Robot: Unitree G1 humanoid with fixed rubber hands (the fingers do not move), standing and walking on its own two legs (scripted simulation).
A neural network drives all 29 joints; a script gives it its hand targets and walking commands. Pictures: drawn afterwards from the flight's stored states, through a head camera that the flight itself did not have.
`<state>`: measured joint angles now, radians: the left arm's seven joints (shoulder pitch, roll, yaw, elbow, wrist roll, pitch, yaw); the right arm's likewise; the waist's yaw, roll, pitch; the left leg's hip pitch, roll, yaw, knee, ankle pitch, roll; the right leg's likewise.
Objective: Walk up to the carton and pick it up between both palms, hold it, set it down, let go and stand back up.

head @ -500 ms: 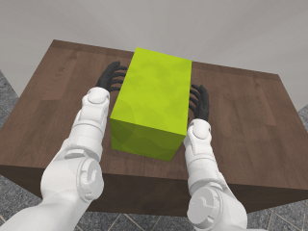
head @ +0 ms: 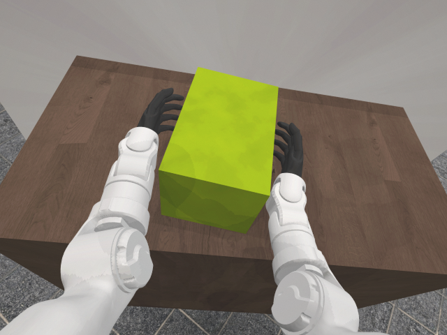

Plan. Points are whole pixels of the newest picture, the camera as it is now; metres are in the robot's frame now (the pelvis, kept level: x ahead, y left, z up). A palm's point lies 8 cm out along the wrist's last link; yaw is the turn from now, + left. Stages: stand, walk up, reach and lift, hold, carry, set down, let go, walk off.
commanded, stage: set down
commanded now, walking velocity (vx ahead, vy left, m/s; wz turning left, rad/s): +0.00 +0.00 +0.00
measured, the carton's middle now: (221, 149) +0.45 -0.02 +0.04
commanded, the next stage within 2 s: none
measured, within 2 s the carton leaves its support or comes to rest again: neither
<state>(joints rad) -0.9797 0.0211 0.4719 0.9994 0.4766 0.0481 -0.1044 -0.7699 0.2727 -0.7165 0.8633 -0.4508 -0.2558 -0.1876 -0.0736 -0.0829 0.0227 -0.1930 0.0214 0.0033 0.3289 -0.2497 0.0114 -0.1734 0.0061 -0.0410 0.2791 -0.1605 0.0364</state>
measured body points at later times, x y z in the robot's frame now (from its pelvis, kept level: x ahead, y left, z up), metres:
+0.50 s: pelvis +0.00 +0.00 +0.00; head +0.07 +0.05 +0.44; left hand +0.47 +0.12 +0.07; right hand +0.40 -0.14 +0.06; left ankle -0.06 +0.10 -0.75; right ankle -0.06 -0.14 -0.74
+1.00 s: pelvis -0.04 +0.02 -0.01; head +0.05 +0.05 +0.43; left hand +0.45 +0.12 +0.05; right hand +0.38 -0.15 +0.03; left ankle -0.06 +0.10 -0.75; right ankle -0.06 -0.14 -0.75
